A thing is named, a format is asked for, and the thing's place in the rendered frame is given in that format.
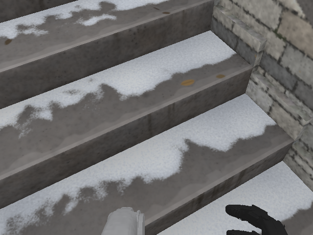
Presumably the left robot thigh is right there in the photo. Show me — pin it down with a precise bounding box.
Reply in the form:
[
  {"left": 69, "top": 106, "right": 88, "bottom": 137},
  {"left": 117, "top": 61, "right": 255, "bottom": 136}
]
[{"left": 101, "top": 209, "right": 145, "bottom": 235}]

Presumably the right robot hand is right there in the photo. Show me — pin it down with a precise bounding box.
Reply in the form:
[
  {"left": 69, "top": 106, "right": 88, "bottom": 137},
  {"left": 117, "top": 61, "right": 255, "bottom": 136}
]
[{"left": 225, "top": 205, "right": 288, "bottom": 235}]

